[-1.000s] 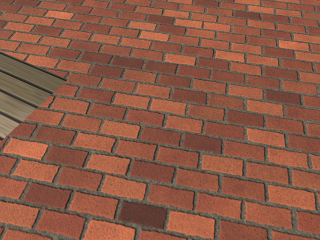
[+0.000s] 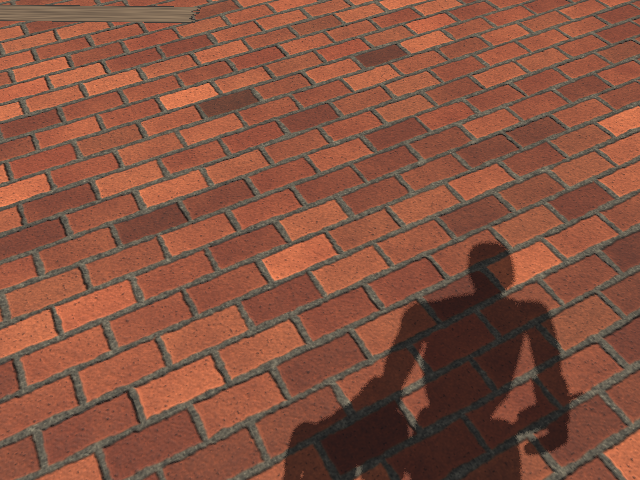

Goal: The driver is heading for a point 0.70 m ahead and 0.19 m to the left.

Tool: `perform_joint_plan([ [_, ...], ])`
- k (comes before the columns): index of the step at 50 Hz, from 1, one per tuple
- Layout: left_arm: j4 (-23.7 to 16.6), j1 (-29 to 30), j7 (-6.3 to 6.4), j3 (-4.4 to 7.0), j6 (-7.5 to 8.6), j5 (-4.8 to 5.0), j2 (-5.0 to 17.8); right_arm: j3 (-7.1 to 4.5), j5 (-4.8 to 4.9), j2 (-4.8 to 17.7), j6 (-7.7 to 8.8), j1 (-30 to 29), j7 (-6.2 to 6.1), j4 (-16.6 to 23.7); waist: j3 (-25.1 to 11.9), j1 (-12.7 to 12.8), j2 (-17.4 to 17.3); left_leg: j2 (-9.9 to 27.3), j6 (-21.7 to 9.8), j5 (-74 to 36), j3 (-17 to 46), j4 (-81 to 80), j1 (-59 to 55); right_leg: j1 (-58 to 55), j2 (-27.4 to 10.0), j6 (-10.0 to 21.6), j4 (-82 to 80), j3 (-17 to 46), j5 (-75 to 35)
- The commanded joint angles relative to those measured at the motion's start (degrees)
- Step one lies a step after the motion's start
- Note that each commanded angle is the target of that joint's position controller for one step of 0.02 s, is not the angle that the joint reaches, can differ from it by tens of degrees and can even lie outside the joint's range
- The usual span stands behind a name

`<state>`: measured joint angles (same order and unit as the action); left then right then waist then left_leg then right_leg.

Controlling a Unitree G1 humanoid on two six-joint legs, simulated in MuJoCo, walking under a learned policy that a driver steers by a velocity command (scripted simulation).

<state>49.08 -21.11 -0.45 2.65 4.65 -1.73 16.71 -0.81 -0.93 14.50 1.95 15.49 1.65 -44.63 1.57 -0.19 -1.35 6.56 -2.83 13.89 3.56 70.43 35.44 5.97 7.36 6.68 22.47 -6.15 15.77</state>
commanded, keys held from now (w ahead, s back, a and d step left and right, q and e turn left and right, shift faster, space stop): w+q+shift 0.46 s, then w+shift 0.06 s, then shift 0.48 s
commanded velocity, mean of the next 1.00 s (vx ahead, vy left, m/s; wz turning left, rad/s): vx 0.72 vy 0.00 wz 0.52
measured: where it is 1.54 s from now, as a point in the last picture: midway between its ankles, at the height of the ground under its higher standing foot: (245, 332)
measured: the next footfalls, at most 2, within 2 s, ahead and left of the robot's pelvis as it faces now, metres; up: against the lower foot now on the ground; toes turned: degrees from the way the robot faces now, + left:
left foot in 0.24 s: +0.43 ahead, +0.10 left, +0.00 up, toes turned +14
right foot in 0.66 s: +0.90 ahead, +0.10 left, +0.00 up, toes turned +31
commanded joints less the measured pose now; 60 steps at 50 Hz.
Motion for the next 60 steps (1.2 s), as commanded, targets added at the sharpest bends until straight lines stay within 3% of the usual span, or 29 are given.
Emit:
perform_joint_plan([
  [1,-3.0,2.5,-0.54,0.83,3.14,0.57,4.1,-0.91,0.29,3.2,-0.84,-2.4,0.89,3.0,6.4,-0.8,3.2,1.5,-0.4,-9.2,-0.9,-7.9,4.7,6.2,-14.8,1.5,-18.2,6.0,-17.9],
  [5,-1.9,0.8,-0.04,-0.05,4.10,1.12,3.7,-0.28,1.22,2.7,0.06,-9.4,2.31,3.8,4.1,1.2,0.7,-4.2,-3.0,-23.3,-10.6,-23.6,-2.6,1.5,-11.0,-3.3,-20.3,-4.9,-40.4],
  [8,-0.8,-2.3,1.80,0.32,3.87,1.12,7.6,-0.32,-0.05,4.1,0.43,-10.5,2.73,5.0,3.5,-0.5,5.3,-7.9,-5.7,-22.9,-14.9,-31.2,-5.5,-8.8,-15.5,-6.3,-11.6,-7.0,-71.2],
  [11,-3.9,3.8,4.28,1.74,0.91,-0.19,12.8,-3.50,0.77,11.0,-0.63,14.4,2.10,-2.4,-12.3,-14.2,7.4,-15.5,-8.4,-12.7,-13.2,-30.1,-32.6,-7.7,-17.4,-7.1,22.2,-6.0,-92.0],
  [12,-5.2,7.2,3.45,2.24,0.42,0.13,13.9,-4.84,0.02,13.2,-0.37,23.2,1.14,-4.4,-11.6,-18.4,4.7,-12.1,-12.7,-9.6,-7.0,-36.2,-41.9,3.5,-15.0,-7.4,45.3,-6.3,-69.2],
  [13,-6.5,6.5,1.88,-0.65,1.11,-1.65,2.6,-5.77,0.53,16.7,-0.89,20.0,-0.10,-5.1,-8.4,-11.3,-10.4,-2.8,-16.8,-11.7,4.9,-29.7,-52.1,26.0,-5.1,-7.4,69.4,-3.2,10.2],
  [14,-11.9,4.3,1.50,-1.35,2.12,0.72,2.6,-6.95,-0.50,20.9,-1.60,15.7,-0.70,-2.8,-17.3,-7.4,-14.9,6.7,-28.4,1.7,36.3,-43.5,-61.2,43.2,-1.3,-8.7,80.6,7.9,15.5],
  [15,-13.9,9.0,1.16,-2.11,3.42,-0.41,4.7,-6.73,-0.34,17.3,-1.57,13.7,-1.45,-1.3,-13.4,-7.7,-3.1,8.3,-25.5,13.4,44.2,-55.1,-56.2,46.8,-5.5,-6.8,73.7,13.4,9.1],
  [16,-13.3,10.7,0.78,-2.03,3.84,-0.65,5.6,-5.98,-0.15,13.8,-1.57,11.1,-1.55,-1.7,-5.4,-4.8,5.4,6.6,-21.3,15.6,38.9,-57.9,-45.5,44.0,-8.4,-5.7,66.4,13.0,4.0],
  [18,-13.3,10.0,0.71,-2.43,2.26,-2.35,5.4,-5.13,0.20,11.5,-0.26,7.7,-1.65,-1.3,0.9,0.6,7.9,2.1,-18.9,4.6,30.9,-58.5,-28.5,36.5,-11.3,-7.2,58.0,12.3,4.2],
  [20,-13.9,9.6,0.51,-3.05,-0.45,-2.93,3.8,-4.66,0.61,11.2,1.22,5.8,-1.40,-0.7,2.8,3.3,7.1,-2.3,-18.0,3.8,23.7,-60.8,-17.0,31.1,-13.6,-9.3,49.0,10.7,5.5],
  [23,-18.8,20.3,-0.54,-4.12,-0.88,-1.60,2.3,-5.21,0.79,12.3,2.45,5.6,-1.22,0.2,5.6,0.7,2.9,-7.1,-15.9,-5.0,17.7,-63.1,-7.8,24.1,-13.8,-10.7,29.6,6.9,-7.3],
  [26,-19.2,23.9,-1.09,-4.57,-0.45,-0.19,0.8,-5.49,1.79,11.7,2.96,9.2,-0.48,-0.7,3.0,-4.0,-0.3,-7.5,-11.8,-18.1,14.7,-62.4,-14.6,18.4,-11.6,-8.9,15.4,4.4,-24.1],
  [29,-19.1,25.5,-0.41,-3.99,0.68,-1.27,1.7,-5.57,1.47,11.4,2.58,14.2,-1.16,-3.0,1.5,-7.1,-0.1,-6.3,-8.0,-40.5,13.1,-54.4,-29.6,19.5,-7.7,-6.4,6.7,3.2,-25.1],
  [31,-17.0,18.0,0.71,-2.51,1.74,-1.77,4.8,-5.83,0.83,13.4,2.54,14.3,-2.22,-3.6,-4.0,-3.6,-2.7,-5.6,-4.4,-55.3,13.9,-42.9,-36.7,12.3,-3.7,-4.7,3.6,3.5,-21.8],
  [32,-14.5,9.3,1.08,-1.71,2.52,-1.39,6.3,-6.01,0.97,14.5,2.65,11.1,-2.44,-2.9,-7.8,1.9,-3.4,-6.4,-2.5,-54.0,12.8,-32.9,-36.3,3.9,-5.7,-3.7,0.2,4.8,-27.4],
  [33,-14.2,0.2,1.53,0.72,3.55,2.13,10.4,-3.69,1.43,6.9,1.92,6.7,-2.48,-0.5,-18.4,8.8,-3.7,-6.1,-0.1,-35.9,14.4,-16.6,-26.1,-15.5,-15.7,-1.0,5.8,13.6,-37.9],
  [34,-11.7,-3.7,0.85,0.75,3.76,0.36,12.9,-1.46,-0.19,-0.5,2.21,14.9,-2.18,-0.4,-26.8,3.9,16.2,-16.7,2.9,23.2,10.2,4.8,-8.2,-35.2,-31.0,6.4,13.7,30.0,-68.5],
  [35,-11.0,-5.7,-0.14,1.63,3.48,0.79,12.5,-1.62,2.67,4.7,2.43,20.6,-1.69,-0.6,-35.1,4.2,19.0,-15.0,3.9,22.9,13.4,16.4,0.8,-40.8,-36.5,13.1,10.0,45.8,-54.8],
  [36,-12.6,-0.7,0.09,1.68,2.77,0.94,8.9,-2.74,3.80,9.5,1.64,13.7,-2.06,-0.4,-28.4,6.1,10.8,-10.9,4.9,18.5,11.1,15.8,3.4,-33.5,-33.1,11.7,5.9,39.3,-45.0],
  [38,-11.5,6.6,0.04,-0.33,2.21,1.34,3.5,-3.09,2.03,10.5,0.51,-3.8,-2.91,3.9,-9.4,5.5,-2.3,-7.8,5.0,13.7,2.8,8.1,3.6,-11.5,-23.3,5.5,-1.0,23.6,-46.8],
  [39,-10.6,7.7,-0.09,-0.14,2.60,1.09,4.6,-2.73,2.08,7.8,0.32,0.5,-2.61,4.6,-7.3,1.3,4.0,-6.4,5.2,12.9,4.6,7.2,2.0,-6.3,-24.9,8.1,-1.5,22.6,-52.3],
  [44,-7.4,11.8,-0.02,0.57,2.00,1.16,5.4,-1.17,0.97,2.6,-0.18,0.0,-2.69,4.7,-8.0,-1.9,3.3,-4.5,5.0,-0.5,-0.4,-18.6,-11.7,8.0,-18.0,5.8,-7.3,8.9,-54.3],
  [45,-7.0,12.6,0.14,1.17,1.78,1.47,7.4,-0.63,1.16,1.7,-0.09,0.2,-2.29,5.1,-8.4,-2.7,8.5,-4.2,5.2,-4.2,-0.5,-24.4,-13.8,8.8,-19.2,6.8,-6.8,7.8,-55.1],
  [52,-3.0,9.5,0.81,1.35,-0.20,3.20,7.3,-2.47,-0.08,6.3,0.35,-6.8,-1.30,6.0,-7.0,-1.1,5.7,-6.5,0.6,-16.8,-1.7,-43.1,-21.7,6.0,-17.6,1.5,1.7,8.2,-29.8],
  [54,-1.9,2.6,0.51,0.30,0.40,0.91,3.9,-3.57,-1.03,11.3,0.08,-7.3,-2.30,7.1,-9.7,2.2,-4.0,4.1,-5.0,-51.0,7.8,-41.9,-32.9,12.7,-10.5,-4.3,11.0,4.5,-7.8],
  [55,-0.6,-2.0,0.52,-0.86,0.04,1.11,0.7,-2.32,-1.60,6.8,-0.54,-7.1,-2.45,6.8,-15.5,2.6,-10.0,10.3,-12.3,-52.2,14.6,-42.0,-36.9,14.9,-9.1,-7.0,15.3,5.0,6.9],
  [56,-0.9,0.9,0.69,-0.59,-1.08,1.43,2.4,-1.48,-0.68,3.3,-1.00,-7.3,-2.22,6.5,-15.1,1.3,-8.8,10.0,-13.6,-44.1,16.8,-43.6,-35.0,15.0,-9.6,-8.2,16.4,6.7,12.3],
  [60,-0.4,3.7,1.47,-0.11,-5.12,0.47,4.2,-2.39,0.55,5.9,-1.92,-15.1,-1.45,6.9,-7.2,3.9,-4.4,1.5,-4.0,-7.6,9.7,-46.6,-18.2,6.8,-10.7,-7.2,3.7,7.3,-1.5],
])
